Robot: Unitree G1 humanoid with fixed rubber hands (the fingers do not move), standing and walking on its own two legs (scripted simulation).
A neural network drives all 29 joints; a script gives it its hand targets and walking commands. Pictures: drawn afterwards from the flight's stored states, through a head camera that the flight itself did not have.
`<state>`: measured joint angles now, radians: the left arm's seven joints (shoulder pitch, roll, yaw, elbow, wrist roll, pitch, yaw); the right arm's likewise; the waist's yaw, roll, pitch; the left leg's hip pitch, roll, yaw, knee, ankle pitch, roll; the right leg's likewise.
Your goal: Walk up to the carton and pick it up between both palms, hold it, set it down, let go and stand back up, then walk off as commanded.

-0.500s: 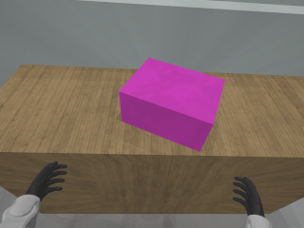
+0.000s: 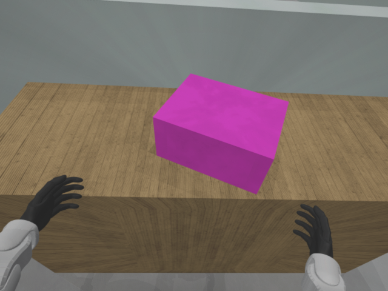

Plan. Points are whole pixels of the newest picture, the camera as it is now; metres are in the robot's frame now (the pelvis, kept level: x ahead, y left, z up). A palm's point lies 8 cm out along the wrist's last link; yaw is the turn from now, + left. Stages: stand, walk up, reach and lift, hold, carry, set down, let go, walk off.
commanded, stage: reach and lift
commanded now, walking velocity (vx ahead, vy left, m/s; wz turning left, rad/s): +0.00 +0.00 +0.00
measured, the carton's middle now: (221, 129) +0.51 -0.06 +0.03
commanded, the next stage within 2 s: none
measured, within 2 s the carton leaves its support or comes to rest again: neither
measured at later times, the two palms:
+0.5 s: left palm (64, 169) +0.32 +0.28 +0.08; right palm (319, 217) +0.25 -0.23 +0.05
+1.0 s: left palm (79, 130) +0.39 +0.26 +0.12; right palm (327, 186) +0.30 -0.25 +0.09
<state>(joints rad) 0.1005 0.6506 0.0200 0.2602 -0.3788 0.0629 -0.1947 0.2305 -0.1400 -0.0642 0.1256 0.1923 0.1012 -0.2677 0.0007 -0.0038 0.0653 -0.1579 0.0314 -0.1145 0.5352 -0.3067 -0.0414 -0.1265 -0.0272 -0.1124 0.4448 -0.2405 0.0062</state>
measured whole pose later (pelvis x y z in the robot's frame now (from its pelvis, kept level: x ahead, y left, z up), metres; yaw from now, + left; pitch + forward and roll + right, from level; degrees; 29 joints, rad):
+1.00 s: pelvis +0.00 +0.00 +0.00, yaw +0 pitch -4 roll -2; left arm -0.56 0.62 -0.03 0.77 -0.43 0.13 -0.21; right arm -0.29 -0.21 -0.06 0.33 0.28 0.23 -0.27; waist -0.11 -0.01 0.07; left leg -0.16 0.03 -0.11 0.53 -0.31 -0.04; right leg -0.13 -0.03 -0.11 0.44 -0.24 0.01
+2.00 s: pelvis +0.00 +0.00 +0.00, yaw -1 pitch +10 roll -2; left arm -1.21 0.62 -0.30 1.46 -0.46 -0.04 -0.18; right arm -0.93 -0.28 -0.05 0.99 0.35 0.06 -0.19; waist -0.22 -0.01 -0.06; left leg -0.44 0.03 -0.11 0.53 -0.27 -0.04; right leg -0.41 -0.03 -0.11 0.44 -0.20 0.01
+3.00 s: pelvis -0.01 +0.00 -0.02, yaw -2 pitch +25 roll -2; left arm -1.29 0.55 -0.41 1.65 -0.53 -0.21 -0.11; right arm -1.02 -0.26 -0.01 1.21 0.38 -0.08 -0.13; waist -0.26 -0.01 -0.22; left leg -0.79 0.03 -0.11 0.61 -0.25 -0.04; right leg -0.76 -0.03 -0.11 0.51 -0.18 0.01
